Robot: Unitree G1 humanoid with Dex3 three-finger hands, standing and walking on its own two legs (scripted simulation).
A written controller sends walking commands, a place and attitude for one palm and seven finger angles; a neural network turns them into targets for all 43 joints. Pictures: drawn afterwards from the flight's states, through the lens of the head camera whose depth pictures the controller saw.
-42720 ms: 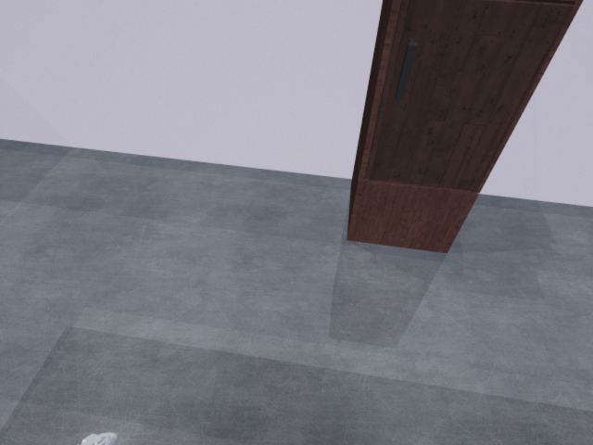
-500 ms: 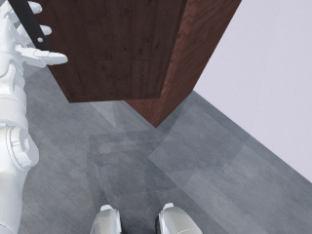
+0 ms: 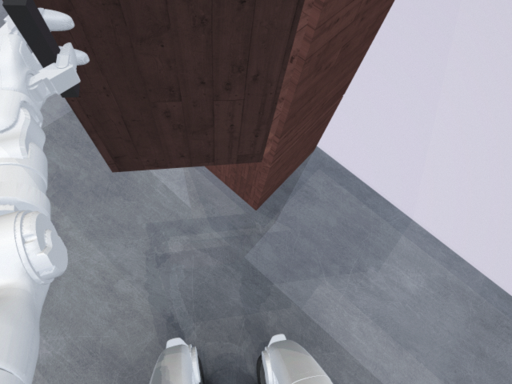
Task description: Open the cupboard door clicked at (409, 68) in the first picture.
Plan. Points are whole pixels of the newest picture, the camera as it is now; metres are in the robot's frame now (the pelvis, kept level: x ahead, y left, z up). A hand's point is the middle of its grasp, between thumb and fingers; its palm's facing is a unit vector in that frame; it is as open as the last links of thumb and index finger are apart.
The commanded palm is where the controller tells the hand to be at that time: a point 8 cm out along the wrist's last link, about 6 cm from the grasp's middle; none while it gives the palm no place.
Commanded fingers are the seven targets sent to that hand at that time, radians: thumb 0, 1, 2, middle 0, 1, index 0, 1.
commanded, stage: close the thumb around the handle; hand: left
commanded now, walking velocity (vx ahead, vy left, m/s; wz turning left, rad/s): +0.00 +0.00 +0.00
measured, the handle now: (50, 41) +0.60 +0.22 +0.11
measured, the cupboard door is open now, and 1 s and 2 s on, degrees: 50 85 92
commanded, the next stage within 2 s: pull the door open along its arc in 0.02 s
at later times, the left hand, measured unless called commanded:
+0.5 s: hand (74, 100) +0.50 +0.18 +0.10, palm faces +0.01 -1.00 -0.01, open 5.7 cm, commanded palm +0.44 +0.23 +0.10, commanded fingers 0.00 0.90 0.90 -0.40 -1.35 -0.40 -1.35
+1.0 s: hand (148, 191) +0.36 +0.09 +0.10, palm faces +0.40 -0.92 +0.00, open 5.8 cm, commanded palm +0.30 +0.15 +0.10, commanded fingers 0.00 0.90 0.90 -0.40 -1.35 -0.40 -1.35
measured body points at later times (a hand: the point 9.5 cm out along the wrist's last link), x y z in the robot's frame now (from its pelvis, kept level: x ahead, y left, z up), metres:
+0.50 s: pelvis +0.01 -0.01 +0.01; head +0.12 +0.00 +0.45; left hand +0.49 +0.24 +0.10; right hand +0.00 -0.27 -0.10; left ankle +0.02 +0.11 -0.67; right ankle -0.02 -0.13 -0.67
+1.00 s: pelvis +0.00 -0.04 +0.03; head +0.03 -0.05 +0.48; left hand +0.33 +0.14 +0.10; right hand +0.16 -0.26 -0.08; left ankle +0.02 +0.11 -0.67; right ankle -0.02 -0.13 -0.67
